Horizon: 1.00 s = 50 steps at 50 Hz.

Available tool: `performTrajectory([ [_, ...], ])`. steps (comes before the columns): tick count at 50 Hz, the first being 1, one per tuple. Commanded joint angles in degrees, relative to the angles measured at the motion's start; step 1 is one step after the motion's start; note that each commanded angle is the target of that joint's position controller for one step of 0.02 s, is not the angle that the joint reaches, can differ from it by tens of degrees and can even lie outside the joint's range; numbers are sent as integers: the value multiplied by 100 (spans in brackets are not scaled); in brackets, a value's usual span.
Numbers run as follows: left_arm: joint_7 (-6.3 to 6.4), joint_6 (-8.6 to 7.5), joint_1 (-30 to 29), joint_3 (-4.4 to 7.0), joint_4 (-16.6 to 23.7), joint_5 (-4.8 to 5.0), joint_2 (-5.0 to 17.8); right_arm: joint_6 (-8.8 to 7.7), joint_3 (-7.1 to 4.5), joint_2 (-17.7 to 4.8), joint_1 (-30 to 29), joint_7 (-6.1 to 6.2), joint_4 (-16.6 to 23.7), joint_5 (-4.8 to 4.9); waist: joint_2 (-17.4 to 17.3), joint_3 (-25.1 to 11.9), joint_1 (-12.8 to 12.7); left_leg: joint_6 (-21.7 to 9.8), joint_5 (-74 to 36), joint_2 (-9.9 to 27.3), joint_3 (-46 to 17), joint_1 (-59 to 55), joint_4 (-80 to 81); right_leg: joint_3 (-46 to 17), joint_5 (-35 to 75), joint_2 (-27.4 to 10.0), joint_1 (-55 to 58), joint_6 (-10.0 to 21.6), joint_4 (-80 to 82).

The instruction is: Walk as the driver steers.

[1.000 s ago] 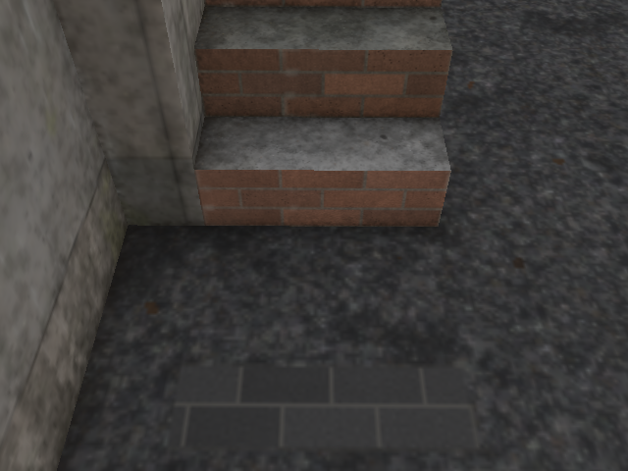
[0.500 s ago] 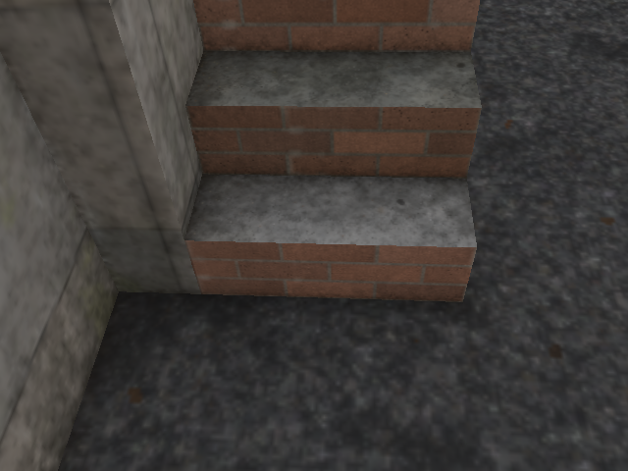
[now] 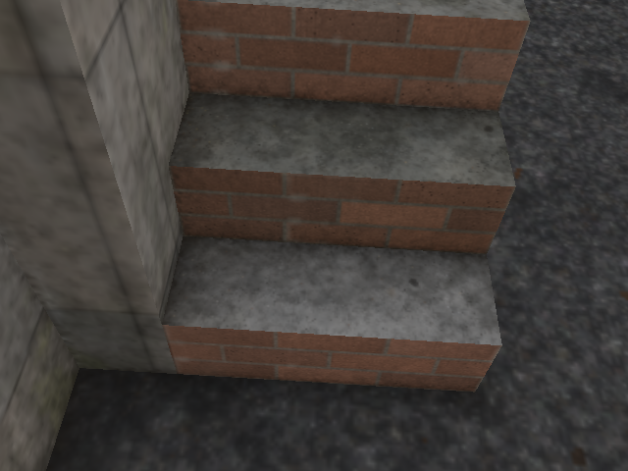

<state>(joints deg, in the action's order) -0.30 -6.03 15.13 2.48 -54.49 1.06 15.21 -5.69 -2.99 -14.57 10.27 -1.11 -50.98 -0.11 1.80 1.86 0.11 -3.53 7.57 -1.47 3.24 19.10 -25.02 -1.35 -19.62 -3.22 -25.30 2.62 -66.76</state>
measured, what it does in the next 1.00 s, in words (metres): walks ahead: right foot, then left foot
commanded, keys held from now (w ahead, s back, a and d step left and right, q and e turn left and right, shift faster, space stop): w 0.26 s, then no key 0.74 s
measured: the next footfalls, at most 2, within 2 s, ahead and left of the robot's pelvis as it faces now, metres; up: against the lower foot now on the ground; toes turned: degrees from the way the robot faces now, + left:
right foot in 0.38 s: +0.39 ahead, -0.15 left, +0.00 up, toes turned +1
left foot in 0.72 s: +0.37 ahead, +0.09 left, +0.00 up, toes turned +0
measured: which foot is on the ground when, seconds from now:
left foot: down 0.00-0.38, up 0.40-0.70, down 0.72-1.00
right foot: up 0.00-0.36, down 0.38-1.00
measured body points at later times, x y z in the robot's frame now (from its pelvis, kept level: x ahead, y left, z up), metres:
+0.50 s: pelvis +0.25 -0.06 -0.01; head +0.29 -0.06 +0.44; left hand +0.44 +0.19 -0.11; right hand +0.29 -0.33 -0.15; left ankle +0.14 +0.09 -0.66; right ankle +0.35 -0.15 -0.74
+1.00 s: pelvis +0.33 -0.05 +0.00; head +0.35 -0.04 +0.45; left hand +0.44 +0.20 -0.14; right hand +0.40 -0.30 -0.13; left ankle +0.33 +0.09 -0.74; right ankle +0.35 -0.15 -0.74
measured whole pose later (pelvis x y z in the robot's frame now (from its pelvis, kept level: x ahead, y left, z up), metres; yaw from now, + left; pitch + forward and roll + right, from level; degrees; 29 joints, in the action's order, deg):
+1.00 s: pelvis +0.33 -0.05 +0.00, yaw +0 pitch +0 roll -1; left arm 0.5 -0.6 6.7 1.9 -56.7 -0.2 13.8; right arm -3.2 1.2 -12.1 9.9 3.1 -60.2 -1.7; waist 1.1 1.4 0.2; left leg 2.5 13.3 3.2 -0.8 11.9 -25.1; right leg 2.1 -9.9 2.8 -12.6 2.7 -22.3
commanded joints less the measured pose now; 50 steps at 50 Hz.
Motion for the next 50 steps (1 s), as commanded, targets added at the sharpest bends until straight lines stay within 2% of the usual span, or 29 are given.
performTrajectory([
  [1, -7, 25, 202, 95, 317, -86, 307, -40, -64, -587, 73, -28, 175, -74, -641, -416, -139, -965, -259, 1446, -1625, -765, 1682, -229, 524, -562, -832, -39, 0],
  [3, 36, 104, -9, 79, 423, -80, 293, -60, -89, -762, 160, -17, 71, -42, -637, -214, -179, -1022, -478, 1376, -1260, -548, 1851, -193, 915, -626, -1065, -131, 330],
  [6, 40, 68, -740, 92, 660, -148, 362, 4, -54, -766, 538, 80, -121, -5, -480, -110, 28, -927, -1127, 1306, -960, -857, 1848, -136, 1956, -581, -1497, -216, 1417],
  [10, -6, -30, -1733, 42, 887, -76, 278, 27, -69, -983, 794, 198, -231, -15, -406, -64, 341, -695, -1161, 1137, -578, -1021, 1855, 173, 2782, -213, -947, -284, 3063],
  [13, -82, -24, -2063, 27, 1039, -23, 311, 23, -84, -999, 1165, 185, -423, 64, -666, 99, 414, -649, -916, 1376, -711, -1715, 1699, 86, 2524, -111, -1118, -236, 3543],
  [15, -168, -60, -2224, 24, 1150, -75, 363, 79, -86, -954, 1066, 215, -443, 58, -641, 222, 345, -516, -1693, 1465, -724, -2029, 1294, 66, 2164, -20, -1130, -117, 3846],
  [17, -217, -121, -1870, 56, 1098, -151, 490, 125, -102, -1018, 812, 258, -326, 30, -750, -142, 81, -342, -2918, 1471, -714, -2169, 614, 114, 1914, 174, -454, 59, 4052],
  [18, -203, -160, -1231, 132, 903, -205, 628, 144, -94, -1033, 617, 278, -254, 37, -735, -522, -264, -201, -3542, 1253, -603, -2116, -39, 231, 2297, 332, 381, 186, 4350],
  [19, -161, -216, -498, 268, 662, -262, 1016, 136, -47, -974, 774, 301, -236, -77, -544, -1042, -490, 39, -3346, 900, -361, -1566, -1008, 68, 3830, 161, 1668, 420, 4347],
  [20, -121, -202, 160, 328, 521, -406, 1447, 55, 133, -529, 1227, 263, -103, -249, 544, -1985, -398, 371, -830, 449, -168, 294, -2811, -1217, 6548, -1130, 4061, 1038, 3633],
  [21, -138, -120, 281, 255, 427, -355, 1230, 4, 312, -12, 2067, 176, -381, -212, 1613, -2988, -125, 516, 3120, -52, -531, 1379, -4191, -2489, 7252, -2051, 5116, 1905, 3670],
  [22, -127, -61, 120, 199, 562, -261, 934, 3, 141, -743, 1774, 142, -510, -77, 743, -2806, -313, 516, 2954, 198, -978, 1452, -4808, -2316, 6185, -1763, 4439, 1747, 3938],
  [23, -88, -34, -481, 158, 683, -182, 837, 35, 88, -902, 1242, 150, -392, 9, 388, -1998, -222, 511, 2605, 459, -793, 1797, -4872, -1717, 5519, -1550, 3609, 1511, 4146],
  [24, -58, -19, -978, 57, 766, -170, 606, 111, 84, -841, 967, 207, -371, -48, -3, -1502, -39, 592, 2195, 713, -738, 1572, -4575, -1363, 5051, -1302, 2647, 1352, 4416],
  [25, -43, 2, -1326, -2, 785, -180, 459, 223, 68, -781, 876, 279, -352, -122, -77, -1188, 171, 661, 1921, 889, -778, 1094, -4104, -1111, 4579, -1166, 1755, 1245, 4669],
  [26, -46, 30, -1529, -4, 732, -245, 483, 338, 100, -616, 946, 330, -359, -149, 30, -1044, 350, 714, 1733, 903, -691, 499, -3650, -829, 4235, -1018, 983, 1149, 4871],
  [28, -59, 88, -1629, 6, 684, -368, 521, 463, 161, -336, 1019, 412, -382, -135, 307, -932, 441, 799, 1727, 729, -490, -80, -2779, -490, 4072, -813, 396, 1146, 5025],
  [29, -58, 101, -1592, 12, 676, -375, 530, 492, 190, -267, 964, 432, -380, -122, 353, -982, 403, 804, 1665, 682, -461, -194, -2428, -454, 3898, -802, 405, 1166, 5038],
  [31, -26, 166, -1501, 24, 691, -333, 584, 536, 205, -296, 829, 426, -400, -128, 417, -1106, 290, 769, 1234, 644, -465, -377, -1820, -558, 2793, -813, 562, 1128, 5150],
  [33, 38, 244, -1524, 17, 713, -263, 594, 562, 181, -366, 639, 404, -402, -130, 420, -999, 250, 702, 681, 607, -466, -636, -1239, -696, 1146, -787, 442, 990, 5331],
  [34, 63, 278, -1567, -8, 714, -212, 535, 549, 176, -373, 552, 396, -401, -155, 407, -864, 297, 642, 348, 561, -420, -840, -757, -689, 229, -665, 316, 835, 5375],
  [35, 54, 349, -1500, -64, 681, -215, 377, 550, 223, -280, 490, 437, -423, -257, 454, -778, 306, 580, 182, 612, -460, -1047, -277, -663, -506, -507, 261, 562, 5396],
  [36, 47, 360, -1266, -114, 599, -182, 220, 518, 229, -447, 372, 480, -386, -304, 307, -508, 234, 489, 66, 839, -725, -1141, 116, -679, -1002, -325, 182, 268, 5402],
  [37, 46, 362, -1166, -95, 524, -198, 274, 483, 222, -651, 303, 503, -329, -303, 109, -283, 137, 335, 236, 1065, -956, -972, 381, -622, -850, -159, 264, 91, 5182],
  [38, 83, 394, -759, -60, 462, -165, 221, 459, 123, -964, 29, 500, -487, -207, -811, -60, -307, 190, 1200, 863, -894, -65, 419, -231, -147, 175, 869, -12, 5168],
  [39, 128, 414, -948, -20, 396, -196, 456, 387, 197, -605, -92, 466, -445, -179, -740, 53, -134, 258, 1278, 724, -795, 291, 607, -180, 386, 187, 1362, -33, 4916],
  [40, 148, 427, -943, 6, 358, -156, 488, 317, 267, -373, -36, 445, -510, -220, -736, -103, -109, 394, 1028, 713, -719, 150, 630, -176, 620, 177, 1507, 46, 4855],
  [43, 152, 475, -962, 16, 236, -154, 420, 178, 274, -388, 22, 413, -644, -175, -609, -279, -45, 512, 405, 646, -641, -353, 473, -173, 1056, 162, 1503, 191, 4810],
  [50, 77, 490, -1048, 64, 3, -116, 421, 197, 309, -478, 29, 453, -768, -147, -288, -501, 31, 419, -263, 623, -561, -659, 372, -165, 2126, 138, 1812, 158, 4693],
])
